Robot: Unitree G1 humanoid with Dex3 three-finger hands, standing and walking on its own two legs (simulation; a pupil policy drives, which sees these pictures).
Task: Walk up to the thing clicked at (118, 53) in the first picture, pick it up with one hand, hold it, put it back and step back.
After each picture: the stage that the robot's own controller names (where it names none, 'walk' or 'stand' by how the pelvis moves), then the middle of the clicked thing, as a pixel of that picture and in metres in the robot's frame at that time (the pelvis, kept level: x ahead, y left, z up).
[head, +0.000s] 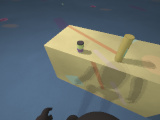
stand; (123, 49) +0.62 -0.21 +0.06
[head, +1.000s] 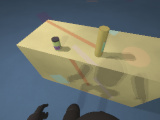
sink last; (100, 43) +0.58 +0.01 +0.09
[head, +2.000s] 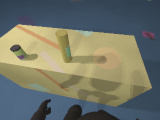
stand; (65, 48) +0.47 +0.24 +0.11
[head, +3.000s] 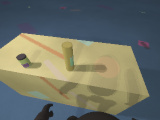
stand; (68, 58) +0.44 +0.21 +0.06
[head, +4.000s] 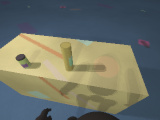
stand; (67, 58) +0.44 +0.22 +0.06
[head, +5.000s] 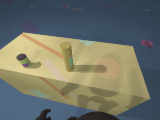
stand; (68, 58) +0.44 +0.22 +0.06
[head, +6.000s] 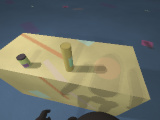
stand; (67, 58) +0.44 +0.22 +0.06
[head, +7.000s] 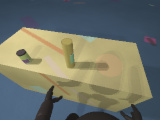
rise first; (69, 55) +0.45 +0.21 +0.06
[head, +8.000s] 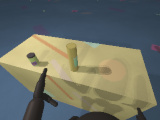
go down; (73, 58) +0.45 +0.21 +0.06
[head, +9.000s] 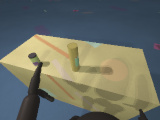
go down; (74, 58) +0.45 +0.21 +0.06
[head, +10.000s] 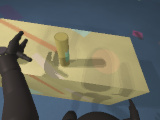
go down; (63, 52) +0.44 +0.19 +0.09
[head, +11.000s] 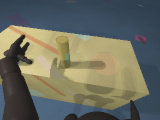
approach; (64, 54) +0.45 +0.20 +0.09
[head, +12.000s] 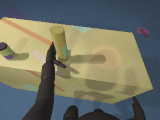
close in; (61, 47) +0.45 +0.21 +0.12
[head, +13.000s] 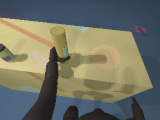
lift; (61, 48) +0.45 +0.20 +0.12
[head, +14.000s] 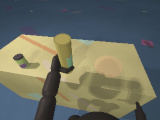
lift; (65, 57) +0.33 +0.17 +0.21
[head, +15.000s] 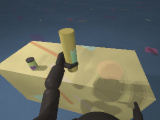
hold; (70, 53) +0.34 +0.16 +0.25
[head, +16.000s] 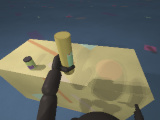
hold; (66, 56) +0.32 +0.17 +0.23
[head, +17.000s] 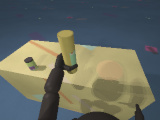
crouch; (69, 55) +0.33 +0.16 +0.24
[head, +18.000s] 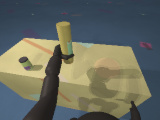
crouch; (66, 45) +0.42 +0.18 +0.23
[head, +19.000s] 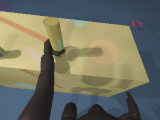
lower; (56, 41) +0.48 +0.21 +0.13
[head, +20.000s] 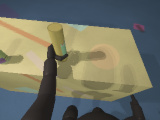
lower; (59, 46) +0.46 +0.20 +0.13
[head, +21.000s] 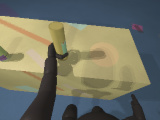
lower; (60, 44) +0.47 +0.20 +0.13
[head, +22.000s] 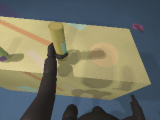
lower; (59, 44) +0.47 +0.20 +0.13
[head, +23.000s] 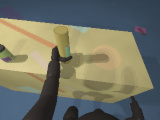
open; (64, 48) +0.45 +0.19 +0.12
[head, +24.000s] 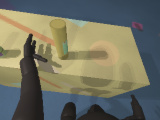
rise; (61, 43) +0.46 +0.19 +0.13
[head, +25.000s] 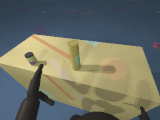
sink last; (75, 57) +0.45 +0.19 +0.10
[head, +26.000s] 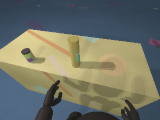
stand; (74, 53) +0.46 +0.18 +0.10
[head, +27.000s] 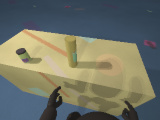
stand; (71, 53) +0.46 +0.19 +0.11
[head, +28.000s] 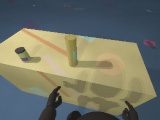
stand; (72, 52) +0.46 +0.18 +0.12
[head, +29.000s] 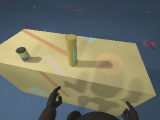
stand; (72, 52) +0.47 +0.19 +0.12
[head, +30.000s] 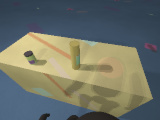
stand; (75, 56) +0.47 +0.18 +0.06
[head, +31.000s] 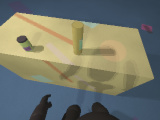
walk; (77, 40) +0.54 +0.15 +0.08
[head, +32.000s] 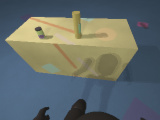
walk; (77, 26) +0.80 +0.24 +0.08
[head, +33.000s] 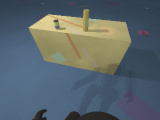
stand; (85, 21) +1.09 +0.20 +0.08
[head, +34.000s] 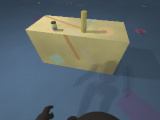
stand; (83, 22) +1.07 +0.20 +0.06
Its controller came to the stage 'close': yes
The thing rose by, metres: 0.21
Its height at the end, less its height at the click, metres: +0.00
